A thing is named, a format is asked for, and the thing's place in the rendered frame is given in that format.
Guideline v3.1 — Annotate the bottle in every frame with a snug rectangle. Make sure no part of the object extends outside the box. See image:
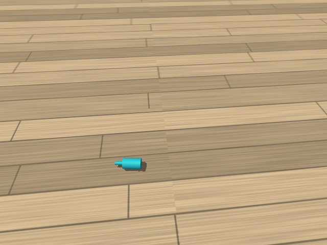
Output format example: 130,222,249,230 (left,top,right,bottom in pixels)
115,158,142,169

